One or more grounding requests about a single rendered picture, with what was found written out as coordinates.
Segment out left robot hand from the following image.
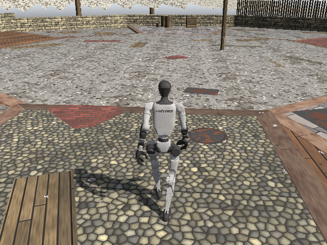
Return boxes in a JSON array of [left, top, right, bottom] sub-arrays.
[[135, 150, 148, 166]]

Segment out right robot forearm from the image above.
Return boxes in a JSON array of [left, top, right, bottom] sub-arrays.
[[181, 124, 189, 142]]

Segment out right robot hand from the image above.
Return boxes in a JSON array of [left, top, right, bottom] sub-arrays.
[[176, 139, 188, 150]]

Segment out left robot shin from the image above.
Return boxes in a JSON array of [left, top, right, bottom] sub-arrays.
[[151, 161, 161, 191]]

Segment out right robot upper arm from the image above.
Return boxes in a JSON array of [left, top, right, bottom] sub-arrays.
[[175, 103, 186, 130]]

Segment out left robot upper arm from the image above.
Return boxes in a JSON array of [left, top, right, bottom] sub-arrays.
[[142, 102, 154, 131]]

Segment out right robot foot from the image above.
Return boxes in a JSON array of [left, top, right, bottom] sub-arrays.
[[162, 208, 171, 222]]

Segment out left robot forearm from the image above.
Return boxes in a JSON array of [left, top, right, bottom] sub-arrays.
[[137, 124, 147, 151]]

